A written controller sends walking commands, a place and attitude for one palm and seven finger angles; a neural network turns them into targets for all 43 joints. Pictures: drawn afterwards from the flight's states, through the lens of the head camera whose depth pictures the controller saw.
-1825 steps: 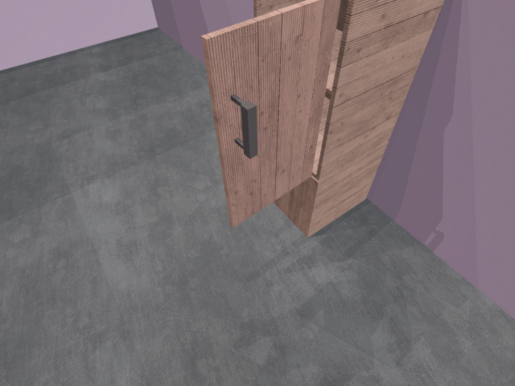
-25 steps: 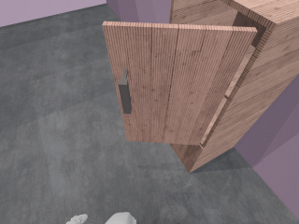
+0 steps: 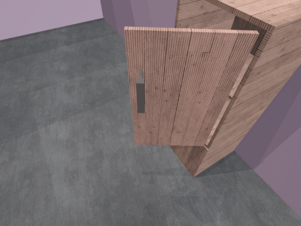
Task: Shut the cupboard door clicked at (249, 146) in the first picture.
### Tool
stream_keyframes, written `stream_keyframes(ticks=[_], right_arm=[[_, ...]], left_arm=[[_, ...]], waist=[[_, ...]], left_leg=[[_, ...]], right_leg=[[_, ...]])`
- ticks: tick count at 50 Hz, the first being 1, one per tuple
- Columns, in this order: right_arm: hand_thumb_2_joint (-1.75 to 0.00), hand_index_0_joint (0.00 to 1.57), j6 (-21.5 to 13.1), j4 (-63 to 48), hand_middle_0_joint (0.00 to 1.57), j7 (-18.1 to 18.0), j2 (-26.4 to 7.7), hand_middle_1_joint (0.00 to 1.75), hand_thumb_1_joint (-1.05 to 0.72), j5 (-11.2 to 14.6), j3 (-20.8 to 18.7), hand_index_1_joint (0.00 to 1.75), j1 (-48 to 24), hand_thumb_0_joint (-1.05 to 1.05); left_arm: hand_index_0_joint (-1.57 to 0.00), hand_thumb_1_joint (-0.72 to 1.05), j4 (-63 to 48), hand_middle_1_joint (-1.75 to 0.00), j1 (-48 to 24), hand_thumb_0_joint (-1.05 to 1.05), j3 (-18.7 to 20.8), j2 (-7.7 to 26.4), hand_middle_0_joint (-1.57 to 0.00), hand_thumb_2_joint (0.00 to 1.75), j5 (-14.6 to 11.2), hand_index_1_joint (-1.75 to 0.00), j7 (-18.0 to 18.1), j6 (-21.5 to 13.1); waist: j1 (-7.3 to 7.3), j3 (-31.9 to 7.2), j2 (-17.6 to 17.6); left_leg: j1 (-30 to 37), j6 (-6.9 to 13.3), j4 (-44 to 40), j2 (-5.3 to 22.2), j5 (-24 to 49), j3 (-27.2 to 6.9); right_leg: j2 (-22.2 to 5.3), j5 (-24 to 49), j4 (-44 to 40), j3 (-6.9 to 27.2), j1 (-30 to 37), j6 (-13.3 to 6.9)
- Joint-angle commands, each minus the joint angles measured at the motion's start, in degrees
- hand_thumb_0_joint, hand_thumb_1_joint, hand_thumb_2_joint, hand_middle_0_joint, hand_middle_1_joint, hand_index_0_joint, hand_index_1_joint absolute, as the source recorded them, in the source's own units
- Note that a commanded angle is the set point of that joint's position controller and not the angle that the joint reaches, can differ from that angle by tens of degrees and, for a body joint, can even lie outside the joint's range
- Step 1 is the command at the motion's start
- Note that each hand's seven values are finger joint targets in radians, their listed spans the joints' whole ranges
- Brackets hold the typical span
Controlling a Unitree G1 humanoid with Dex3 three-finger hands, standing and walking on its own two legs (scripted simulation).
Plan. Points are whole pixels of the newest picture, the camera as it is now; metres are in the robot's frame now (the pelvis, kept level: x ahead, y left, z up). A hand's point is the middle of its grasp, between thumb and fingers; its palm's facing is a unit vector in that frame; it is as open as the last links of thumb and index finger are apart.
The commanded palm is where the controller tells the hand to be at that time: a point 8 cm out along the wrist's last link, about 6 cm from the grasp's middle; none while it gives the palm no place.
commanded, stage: come to a stop and stand still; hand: left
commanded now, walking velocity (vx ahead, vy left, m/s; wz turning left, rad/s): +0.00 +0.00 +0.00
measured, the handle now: (141, 92) +0.50 +0.07 +0.05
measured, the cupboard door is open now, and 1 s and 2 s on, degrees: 58 58 58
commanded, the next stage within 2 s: look again from close up in 0.36 s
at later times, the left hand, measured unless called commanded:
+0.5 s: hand out of the picture -0.04 +0.14 -0.17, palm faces +0.02 -0.99 -0.15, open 7.4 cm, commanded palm none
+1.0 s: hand out of the picture +0.02 +0.17 -0.18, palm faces +0.03 -0.98 -0.20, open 7.4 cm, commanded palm none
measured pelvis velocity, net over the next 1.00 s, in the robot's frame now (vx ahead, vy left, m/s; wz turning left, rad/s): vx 0.00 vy -0.01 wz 0.01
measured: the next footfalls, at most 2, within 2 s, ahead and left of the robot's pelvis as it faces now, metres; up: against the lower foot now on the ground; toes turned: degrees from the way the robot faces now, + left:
left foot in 1.68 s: +0.08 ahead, +0.02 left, +0.00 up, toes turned +10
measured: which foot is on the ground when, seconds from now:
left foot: down 0.00-1.00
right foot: down 0.00-1.00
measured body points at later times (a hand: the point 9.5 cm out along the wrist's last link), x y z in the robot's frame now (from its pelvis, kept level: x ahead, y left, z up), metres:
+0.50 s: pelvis -0.02 -0.01 +0.00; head +0.00 -0.01 +0.45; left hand -0.04 +0.19 -0.16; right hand -0.06 -0.23 -0.15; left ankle +0.02 +0.07 -0.74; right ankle -0.05 -0.13 -0.74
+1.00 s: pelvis +0.00 -0.01 +0.00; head +0.01 +0.00 +0.45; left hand +0.01 +0.22 -0.16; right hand +0.06 -0.25 -0.15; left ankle +0.02 +0.07 -0.74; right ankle -0.05 -0.13 -0.74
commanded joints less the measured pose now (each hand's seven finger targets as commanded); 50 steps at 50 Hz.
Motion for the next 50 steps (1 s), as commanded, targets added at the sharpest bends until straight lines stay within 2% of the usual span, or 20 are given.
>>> stream_keyframes(ticks=[1,2,3,5,7,11,14,15,22,23,24,25,26,29,30,34,35,39,45,50], right_arm=[[-0.90,0.20,-1.42,0.03,0.20,0.29,-5.77,0.30,-0.90,-0.24,-0.85,0.30,4.88,0.00],[-0.90,0.20,-1.80,0.91,0.20,0.06,-6.36,0.30,-0.90,-0.26,-0.91,0.30,5.06,0.00],[-0.90,0.20,-1.90,1.44,0.20,0.01,-6.59,0.30,-0.90,-0.13,-0.89,0.30,5.75,0.00],[-0.90,0.20,-1.79,2.51,0.20,0.16,-6.15,0.30,-0.90,-0.05,-0.62,0.30,5.93,0.00],[-0.90,0.20,-1.37,3.48,0.20,0.14,-5.91,0.30,-0.90,-0.23,-0.34,0.30,6.29,0.00],[-0.90,0.20,-0.89,4.42,0.20,0.06,-4.84,0.30,-0.90,-0.35,-0.19,0.30,7.58,0.00],[-0.90,0.20,-0.89,4.77,0.20,-0.07,-4.61,0.30,-0.90,-0.48,-0.18,0.30,8.60,0.00],[-0.90,0.20,-0.80,4.76,0.20,-0.12,-4.35,0.30,-0.90,-0.44,-0.23,0.30,8.94,0.00],[-0.90,0.20,-1.53,5.19,0.20,-0.42,-3.82,0.30,-0.90,-0.37,-0.09,0.30,10.52,0.00],[-0.90,0.20,-2.88,0.84,0.20,0.61,-5.79,0.30,-0.90,-0.54,0.58,0.30,4.48,0.00],[-0.90,0.20,-2.16,-0.23,0.20,1.07,-3.36,0.30,-0.90,-0.72,0.47,0.30,7.72,0.00],[-0.90,0.20,-2.27,0.05,0.20,1.15,-3.30,0.30,-0.90,-1.33,0.57,0.30,7.25,0.00],[-0.90,0.20,-2.22,-0.08,0.20,0.98,-3.88,0.30,-0.90,-1.14,0.46,0.30,9.34,0.00],[-0.90,0.20,-2.34,-1.18,0.20,0.73,-4.49,0.30,-0.90,-1.02,0.25,0.30,9.42,0.00],[-0.90,0.20,-2.58,-1.48,0.20,0.67,-4.44,0.30,-0.90,-1.08,0.28,0.30,9.50,0.00],[-0.90,0.20,-2.83,-1.96,0.20,0.57,-5.44,0.30,-0.90,-0.81,0.20,0.30,7.83,0.00],[-0.90,0.20,-3.02,-1.60,0.20,0.52,-5.31,0.30,-0.90,-0.79,0.28,0.30,7.54,0.00],[-0.90,0.20,-3.10,-1.57,0.20,0.47,-6.66,0.30,-0.90,-0.68,0.11,0.30,6.09,0.00],[-0.90,0.20,-3.37,-1.42,0.20,0.30,-7.41,0.30,-0.90,-0.55,0.11,0.30,3.59,0.00],[-0.90,0.20,-3.33,-1.27,0.20,0.25,-8.33,0.30,-0.90,-0.56,-0.10,0.30,1.98,0.00]], left_arm=[[-0.20,0.90,-0.89,-0.30,2.59,0.00,0.11,4.72,-0.20,0.90,0.24,-0.30,0.51,-1.87],[-0.20,0.90,-0.38,-0.30,3.18,0.00,-0.17,3.95,-0.20,0.90,0.05,-0.30,0.69,-2.31],[-0.20,0.90,-0.21,-0.30,3.02,0.00,-0.40,3.77,-0.20,0.90,-0.07,-0.30,0.85,-2.40],[-0.20,0.90,-0.03,-0.30,2.56,0.00,-0.53,3.45,-0.20,0.90,-0.07,-0.30,0.89,-2.18],[-0.20,0.90,0.30,-0.30,2.68,0.00,-0.60,3.02,-0.20,0.90,-0.07,-0.30,0.83,-1.77],[-0.20,0.90,1.09,-0.30,4.20,0.00,-0.60,2.60,-0.20,0.90,0.05,-0.30,0.74,-1.41],[-0.20,0.90,1.45,-0.30,5.11,0.00,-0.58,2.37,-0.20,0.90,-0.08,-0.30,0.63,-1.48],[-0.20,0.90,1.50,-0.30,5.19,0.00,-0.53,2.11,-0.20,0.90,0.04,-0.30,0.66,-1.50],[-0.20,0.90,2.12,-0.30,6.06,0.00,-0.69,1.01,-0.20,0.90,-0.20,-0.30,0.75,-2.09],[-0.20,0.90,1.94,-0.30,7.66,0.00,-1.87,2.42,-0.20,0.90,1.50,-0.30,2.66,-4.40],[-0.20,0.90,-0.64,-0.30,5.85,0.00,-0.96,5.20,-0.20,0.90,0.54,-0.30,2.24,-4.38],[-0.20,0.90,-1.17,-0.30,5.18,0.00,-0.60,5.20,-0.20,0.90,0.71,-0.30,1.81,-4.85],[-0.20,0.90,-0.88,-0.30,5.30,0.00,-1.04,4.61,-0.20,0.90,0.35,-0.30,1.62,-4.87],[-0.20,0.90,-1.05,-0.30,6.24,0.00,-1.35,2.29,-0.20,0.90,0.28,-0.30,1.41,-4.54],[-0.20,0.90,-1.39,-0.30,6.30,0.00,-1.36,2.08,-0.20,0.90,0.45,-0.30,1.52,-4.57],[-0.20,0.90,-1.85,-0.30,6.86,0.00,-1.48,1.96,-0.20,0.90,0.32,-0.30,1.51,-4.18],[-0.20,0.90,-1.89,-0.30,7.07,0.00,-1.44,2.13,-0.20,0.90,0.46,-0.30,1.50,-4.18],[-0.20,0.90,-2.43,-0.30,6.66,0.00,-1.21,3.67,-0.20,0.90,0.38,-0.30,1.51,-3.88],[-0.20,0.90,-3.19,-0.30,6.44,0.00,-0.93,5.80,-0.20,0.90,0.47,-0.30,1.40,-3.83],[-0.20,0.90,-3.78,-0.30,5.07,0.00,-0.73,7.19,-0.20,0.90,0.53,-0.30,1.14,-3.55]], waist=[[-2.11,-3.17,-2.23],[-1.80,-4.43,-4.63],[-1.96,-4.34,-5.89],[-1.74,-0.23,-5.10],[-1.83,3.82,-2.03],[-1.44,6.93,1.57],[-1.31,5.71,2.41],[-1.26,5.89,1.27],[-1.54,2.02,0.17],[0.00,5.85,5.96],[-3.00,2.75,5.66],[-2.31,2.67,8.04],[-3.19,0.48,6.01],[-2.56,-0.48,0.93],[-2.39,-0.27,1.11],[-1.57,1.01,-2.79],[-1.48,1.12,-0.69],[-1.11,2.10,-3.03],[-0.50,0.05,-1.12],[-0.58,-0.70,0.56]], left_leg=[[9.38,-2.64,-6.25,7.91,11.39,-9.97],[10.32,-2.19,-5.35,8.61,14.14,-9.45],[10.54,-2.15,-6.04,8.74,12.92,-9.45],[8.53,-2.21,-7.81,8.56,7.98,-9.53],[6.35,-2.50,-9.87,8.12,1.67,-9.87],[3.20,-2.59,-11.72,7.76,-4.79,-10.19],[3.01,-2.62,-12.17,7.84,-6.19,-10.58],[2.76,-2.53,-11.91,7.93,-6.49,-10.60],[5.74,-2.47,-10.14,8.30,0.33,-10.03],[0.87,-3.60,1.92,8.53,9.74,-8.18],[1.62,-3.32,0.67,6.90,-2.33,-8.88],[2.10,-3.32,0.57,6.38,0.48,-9.51],[2.18,-2.66,0.28,7.08,-0.68,-9.67],[0.88,-1.63,-0.13,7.27,-0.98,-10.40],[0.39,-1.22,-0.07,7.57,1.42,-10.64],[0.41,-0.76,-1.21,8.03,2.27,-10.92],[0.65,-0.60,-1.08,7.94,4.59,-10.57],[1.43,-0.40,-1.73,8.23,6.07,-10.10],[3.42,-0.19,-0.75,8.25,11.68,-9.24],[4.33,-0.28,-1.15,8.58,12.25,-9.21]], right_leg=[[-4.77,13.76,-6.15,4.78,-4.28,-3.19],[-4.72,17.37,-6.02,4.44,-2.75,-2.76],[-4.88,16.10,-6.60,4.26,-2.41,-2.56],[-4.60,10.36,-8.21,4.02,-4.14,-2.45],[-4.37,5.61,-9.06,4.59,-6.06,-2.60],[-3.94,1.93,-9.87,4.36,-6.87,-2.54],[-3.65,1.60,-9.58,4.25,-6.28,-2.62],[-3.41,1.37,-9.78,3.93,-6.10,-2.59],[-3.77,6.48,-8.92,4.04,-4.92,-2.74],[-5.58,16.02,-7.64,3.80,-7.52,-2.82],[-6.31,0.25,-8.15,5.23,-9.23,-4.28],[-6.67,3.51,-7.14,5.34,-9.59,-4.81],[-5.11,0.50,-5.73,4.33,-8.35,-4.61],[-3.51,0.74,-3.04,3.74,-8.34,-4.48],[-3.34,3.35,-2.22,3.08,-7.63,-4.37],[-2.84,3.99,-1.24,3.37,-8.60,-3.70],[-2.84,6.23,-0.88,3.18,-8.06,-3.69],[-3.01,7.85,-0.93,3.27,-8.05,-3.13],[-3.68,14.48,-1.40,3.67,-5.40,-2.81],[-3.62,14.67,-2.01,3.53,-4.67,-2.62]])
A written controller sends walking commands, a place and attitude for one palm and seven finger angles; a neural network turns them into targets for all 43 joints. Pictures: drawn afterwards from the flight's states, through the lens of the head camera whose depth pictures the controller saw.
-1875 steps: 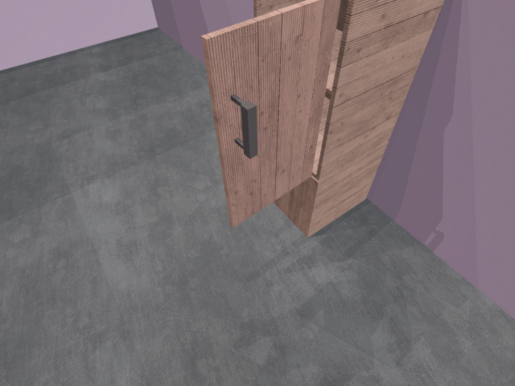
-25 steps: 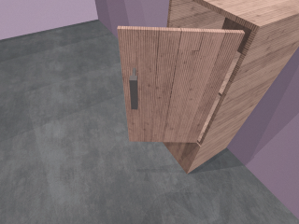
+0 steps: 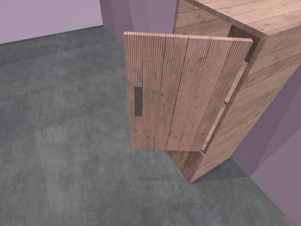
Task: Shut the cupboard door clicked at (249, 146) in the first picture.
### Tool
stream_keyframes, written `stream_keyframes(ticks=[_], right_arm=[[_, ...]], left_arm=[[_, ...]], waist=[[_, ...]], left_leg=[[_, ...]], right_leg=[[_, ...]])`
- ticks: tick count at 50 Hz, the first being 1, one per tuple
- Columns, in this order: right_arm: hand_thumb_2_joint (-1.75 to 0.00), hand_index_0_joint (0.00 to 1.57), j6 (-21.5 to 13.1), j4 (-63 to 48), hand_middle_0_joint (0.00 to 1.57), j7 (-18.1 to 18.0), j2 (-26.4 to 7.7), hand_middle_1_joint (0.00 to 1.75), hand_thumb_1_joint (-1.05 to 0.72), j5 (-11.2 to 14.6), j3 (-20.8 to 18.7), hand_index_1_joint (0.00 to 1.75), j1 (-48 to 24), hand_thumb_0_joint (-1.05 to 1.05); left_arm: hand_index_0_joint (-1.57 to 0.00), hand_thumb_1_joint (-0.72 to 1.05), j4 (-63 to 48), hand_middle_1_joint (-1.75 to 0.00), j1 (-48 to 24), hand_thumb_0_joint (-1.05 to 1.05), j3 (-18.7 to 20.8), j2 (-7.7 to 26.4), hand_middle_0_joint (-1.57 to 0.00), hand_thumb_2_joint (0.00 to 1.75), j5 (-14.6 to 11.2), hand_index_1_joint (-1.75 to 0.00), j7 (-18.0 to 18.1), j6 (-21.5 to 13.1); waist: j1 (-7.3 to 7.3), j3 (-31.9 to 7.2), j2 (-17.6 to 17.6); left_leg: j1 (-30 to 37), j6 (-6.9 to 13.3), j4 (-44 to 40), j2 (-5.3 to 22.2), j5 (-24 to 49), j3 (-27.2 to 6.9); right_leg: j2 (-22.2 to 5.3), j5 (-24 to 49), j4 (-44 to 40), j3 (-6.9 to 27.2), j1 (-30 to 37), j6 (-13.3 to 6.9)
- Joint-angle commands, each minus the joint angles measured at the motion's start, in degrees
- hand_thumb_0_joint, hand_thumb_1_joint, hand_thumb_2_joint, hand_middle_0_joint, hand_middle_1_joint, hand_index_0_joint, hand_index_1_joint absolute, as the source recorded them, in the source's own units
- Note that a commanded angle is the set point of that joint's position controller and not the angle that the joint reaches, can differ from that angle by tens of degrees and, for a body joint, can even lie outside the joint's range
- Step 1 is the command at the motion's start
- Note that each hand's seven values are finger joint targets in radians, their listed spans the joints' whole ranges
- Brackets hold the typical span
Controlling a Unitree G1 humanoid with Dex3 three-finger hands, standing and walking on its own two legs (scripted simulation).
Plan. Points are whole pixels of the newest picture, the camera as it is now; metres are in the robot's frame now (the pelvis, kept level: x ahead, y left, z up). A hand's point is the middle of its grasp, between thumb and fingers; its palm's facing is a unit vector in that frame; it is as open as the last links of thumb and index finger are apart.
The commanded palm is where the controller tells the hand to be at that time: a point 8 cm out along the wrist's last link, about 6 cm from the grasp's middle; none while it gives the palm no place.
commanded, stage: shuffle to correct the standing spot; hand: left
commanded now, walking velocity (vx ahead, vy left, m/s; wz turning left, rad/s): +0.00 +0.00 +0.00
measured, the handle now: (138, 95) +0.50 +0.08 +0.06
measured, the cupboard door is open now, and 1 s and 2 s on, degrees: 58 58 58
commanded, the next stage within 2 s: come to a stop and stand still in 0.88 s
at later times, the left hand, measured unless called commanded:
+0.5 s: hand out of the picture +0.01 +0.13 -0.18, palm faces +0.02 -0.98 -0.20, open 7.4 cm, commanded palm none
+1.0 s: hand out of the picture +0.12 +0.08 -0.17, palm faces +0.03 -0.98 -0.17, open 7.3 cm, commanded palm none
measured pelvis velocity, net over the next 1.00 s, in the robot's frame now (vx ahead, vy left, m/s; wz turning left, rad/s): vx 0.07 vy -0.12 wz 0.01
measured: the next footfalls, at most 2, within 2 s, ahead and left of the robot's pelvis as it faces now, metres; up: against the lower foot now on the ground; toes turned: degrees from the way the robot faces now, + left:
left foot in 0.68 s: +0.08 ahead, +0.03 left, +0.00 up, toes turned +9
right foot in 1.08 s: +0.16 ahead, -0.30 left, +0.00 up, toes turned -4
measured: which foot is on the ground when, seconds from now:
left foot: down 0.00-0.42, up 0.44-0.66, down 0.68-1.00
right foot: down 0.00-0.68, up 0.70-1.00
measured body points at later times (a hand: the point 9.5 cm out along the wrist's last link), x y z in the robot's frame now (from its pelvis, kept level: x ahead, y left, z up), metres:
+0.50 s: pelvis +0.02 -0.05 +0.00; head +0.03 -0.04 +0.45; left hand +0.01 +0.19 -0.16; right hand +0.01 -0.29 -0.16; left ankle +0.00 +0.07 -0.70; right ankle -0.02 -0.13 -0.73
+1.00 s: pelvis +0.07 -0.12 +0.01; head +0.11 -0.09 +0.45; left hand +0.12 +0.13 -0.16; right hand +0.05 -0.33 -0.14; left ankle +0.04 +0.02 -0.73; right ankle +0.10 -0.29 -0.68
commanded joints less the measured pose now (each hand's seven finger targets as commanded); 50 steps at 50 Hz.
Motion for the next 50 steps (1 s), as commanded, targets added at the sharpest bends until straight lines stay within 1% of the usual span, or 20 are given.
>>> stream_keyframes(ticks=[1,7,12,15,18,19,20,21,22,25,28,31,32,33,34,35,36,38,42,50], right_arm=[[-0.90,0.20,-1.15,-1.99,0.20,-0.43,-7.55,0.30,-0.90,0.10,-1.40,0.30,1.11,0.00],[-0.90,0.20,-0.28,-1.09,0.20,-0.78,-7.33,0.30,-0.90,-0.36,-1.63,0.30,2.20,0.00],[-0.90,0.20,0.46,-2.03,0.20,-1.78,-11.02,0.30,-0.90,-0.89,-3.63,0.30,5.24,0.00],[-0.90,0.20,0.37,-2.65,0.20,-1.88,-10.64,0.30,-0.90,-1.17,-3.85,0.30,4.62,0.00],[-0.90,0.20,0.77,-3.37,0.20,-1.40,-9.54,0.30,-0.90,-1.06,-3.85,0.30,1.29,0.00],[-0.90,0.20,0.92,-3.64,0.20,-1.17,-7.13,0.30,-0.90,-0.67,-3.54,0.30,1.48,0.00],[-0.90,0.20,1.16,-4.76,0.20,-0.92,-2.92,0.30,-0.90,-0.34,-2.54,0.30,0.94,0.00],[-0.90,0.20,1.40,-5.86,0.20,-0.61,-2.93,0.30,-0.90,-0.38,-2.51,0.30,-1.45,0.00],[-0.90,0.20,1.53,-5.37,0.20,-0.34,-3.10,0.30,-0.90,-0.47,-2.90,0.30,-0.98,0.00],[-0.90,0.20,1.54,-3.33,0.20,-0.10,-1.36,0.30,-0.90,-0.71,-2.86,0.30,2.08,0.00],[-0.90,0.20,1.08,-3.41,0.20,-0.25,0.76,0.30,-0.90,-0.55,-2.30,0.30,2.74,0.00],[-0.90,0.20,0.46,-1.72,0.20,-0.73,1.58,0.30,-0.90,-0.58,-1.86,0.30,6.93,0.00],[-0.90,0.20,0.11,-0.40,0.20,-0.99,0.88,0.30,-0.90,-0.57,-1.99,0.30,10.39,0.00],[-0.90,0.20,-0.36,0.98,0.20,-1.53,-2.35,0.30,-0.90,-0.73,-2.70,0.30,14.57,0.00],[-0.90,0.20,-0.58,1.09,0.20,-2.17,-7.83,0.30,-0.90,-1.08,-3.83,0.30,17.62,0.00],[-0.90,0.20,0.03,1.23,0.20,-2.61,-9.56,0.30,-0.90,-0.86,-4.39,0.30,19.73,0.00],[-0.90,0.20,0.11,1.71,0.20,-2.98,-8.75,0.30,-0.90,-1.19,-4.05,0.30,18.62,0.00],[-0.90,0.20,-0.58,0.75,0.20,-3.25,-5.56,0.30,-0.90,-1.18,-3.02,0.30,13.65,0.00],[-0.90,0.20,-1.44,-0.95,0.20,-2.92,-5.53,0.30,-0.90,-1.09,-3.13,0.30,9.20,0.00],[-0.90,0.20,0.72,-1.63,0.20,-1.90,-9.12,0.30,-0.90,-1.91,-5.52,0.30,9.41,0.00]], left_arm=[[-0.20,0.90,-1.83,-0.30,3.88,0.00,1.49,7.32,-0.20,0.90,0.31,-0.30,0.52,-0.38],[-0.20,0.90,-1.04,-0.30,4.73,0.00,1.29,4.98,-0.20,0.90,0.64,-0.30,-0.20,1.20],[-0.20,0.90,-3.06,-0.30,3.90,0.00,2.33,4.50,-0.20,0.90,1.29,-0.30,-1.24,2.71],[-0.20,0.90,-4.36,-0.30,2.94,0.00,2.83,3.76,-0.20,0.90,1.28,-0.30,-1.95,2.90],[-0.20,0.90,-1.89,-0.30,9.25,0.00,3.15,2.24,-0.20,0.90,1.15,-0.30,-2.19,2.34],[-0.20,0.90,-1.27,-0.30,10.70,0.00,3.59,4.26,-0.20,0.90,1.48,-0.30,-1.92,2.08],[-0.20,0.90,-1.14,-0.30,11.52,0.00,4.01,7.47,-0.20,0.90,1.51,-0.30,-1.37,1.89],[-0.20,0.90,-1.91,-0.30,11.10,0.00,3.94,8.17,-0.20,0.90,1.37,-0.30,-0.97,1.91],[-0.20,0.90,-2.44,-0.30,8.94,0.00,3.77,7.71,-0.20,0.90,1.36,-0.30,-0.81,1.68],[-0.20,0.90,-2.21,-0.30,6.92,0.00,3.36,4.62,-0.20,0.90,1.27,-0.30,-0.09,0.87],[-0.20,0.90,-1.25,-0.30,8.92,0.00,3.08,4.60,-0.20,0.90,1.70,-0.30,0.24,0.49],[-0.20,0.90,-0.92,-0.30,8.74,0.00,3.00,4.61,-0.20,0.90,1.01,-0.30,-0.16,1.18],[-0.20,0.90,-0.92,-0.30,8.18,0.00,3.01,4.33,-0.20,0.90,0.63,-0.30,-0.41,1.37],[-0.20,0.90,-1.27,-0.30,8.42,0.00,2.85,2.72,-0.20,0.90,0.44,-0.30,-0.75,1.37],[-0.20,0.90,-1.94,-0.30,10.18,0.00,2.54,-0.29,-0.20,0.90,0.26,-0.30,-0.99,1.36],[-0.20,0.90,-4.15,-0.30,6.60,0.00,2.77,2.65,-0.20,0.90,1.08,-0.30,-1.09,1.70],[-0.20,0.90,-4.56,-0.30,2.56,0.00,3.49,3.40,-0.20,0.90,1.55,-0.30,-1.09,2.03],[-0.20,0.90,-4.02,-0.30,1.49,0.00,4.33,2.79,-0.20,0.90,1.68,-0.30,-1.56,2.57],[-0.20,0.90,-3.27,-0.30,2.91,0.00,4.44,0.02,-0.20,0.90,1.39,-0.30,-2.74,4.09],[-0.20,0.90,-6.99,-0.30,-5.08,0.00,4.47,0.31,-0.20,0.90,0.84,-0.30,-3.30,3.53]], waist=[[-0.05,-0.05,2.04],[-0.64,1.64,3.08],[-1.80,1.70,8.79],[-1.35,0.70,6.93],[2.01,-1.56,4.08],[2.52,-0.53,-1.77],[2.72,2.36,-13.80],[3.43,3.07,-13.73],[2.49,4.10,-10.96],[0.01,5.74,-3.35],[0.43,3.02,-2.99],[-0.69,-0.15,-2.47],[-2.26,-1.81,-1.65],[-3.72,-3.63,3.30],[-3.87,-5.69,16.38],[-5.61,-4.12,12.61],[-5.54,-0.47,9.72],[-2.73,3.68,8.40],[-0.13,2.73,9.22],[-2.53,3.66,13.60]], left_leg=[[5.54,0.56,-4.48,7.17,14.69,-7.82],[5.61,1.39,-7.27,10.33,5.65,-10.29],[7.20,8.09,-12.84,20.54,3.11,-20.91],[4.25,9.42,-11.95,21.96,4.64,-19.64],[-6.46,3.77,-5.87,15.08,-2.97,-9.99],[-12.86,1.15,0.17,9.99,-9.60,-5.09],[-19.23,-1.52,8.74,3.10,-14.69,1.06],[-17.34,-1.34,18.42,2.44,-18.41,0.71],[-17.32,-0.88,25.48,2.80,-17.51,-1.22],[-18.37,-1.22,31.29,4.15,-12.07,-1.37],[-14.11,-1.47,20.56,3.81,-13.15,0.71],[-2.96,-1.52,5.28,2.30,-3.22,3.22],[3.04,-1.26,-1.05,3.13,2.63,2.80],[11.54,0.98,-4.56,9.77,10.35,-4.56],[18.78,8.12,-8.16,25.04,22.79,-24.70],[18.63,14.36,-9.89,32.07,28.39,-31.76],[15.52,14.07,-10.44,30.46,31.79,-27.68],[7.58,10.71,-10.32,25.91,33.11,-19.87],[1.18,6.24,-11.77,19.23,26.99,-6.81],[0.43,4.07,-8.34,18.28,16.90,-5.96]], right_leg=[[-5.24,15.83,-5.15,5.03,-4.57,-1.96],[-2.93,5.99,-3.00,1.58,-7.60,-1.29],[-0.67,-7.76,13.03,-1.74,-16.66,-1.17],[-2.48,-8.90,15.52,-0.46,-16.24,-1.68],[-1.07,3.51,-0.62,-3.95,-0.40,-0.92],[-4.79,0.64,-6.94,1.29,3.41,-1.50],[-12.37,-5.17,-14.07,11.80,3.74,-4.72],[-18.03,-8.67,-18.67,16.62,-2.48,-8.78],[-17.68,-10.42,-19.48,15.45,-5.74,-10.91],[-14.91,12.33,-14.47,6.80,-3.69,-12.10],[-13.57,28.79,-9.49,3.06,-0.92,-12.90],[-9.03,28.99,-4.26,-0.71,-1.74,-9.43],[-7.82,26.81,-0.04,-1.82,-3.54,-7.75],[-5.64,19.41,8.02,-3.56,-9.47,-5.17],[-1.07,-2.50,19.34,-7.21,-21.80,-1.48],[-0.94,-14.16,30.50,-3.50,-26.47,-1.44],[-1.96,-11.21,36.59,-0.07,-29.37,-1.10],[-3.43,-4.84,40.91,1.73,-29.22,-0.19],[-3.59,3.88,38.14,-0.58,-23.61,1.45],[-2.39,2.09,10.97,-6.91,-15.61,2.11]])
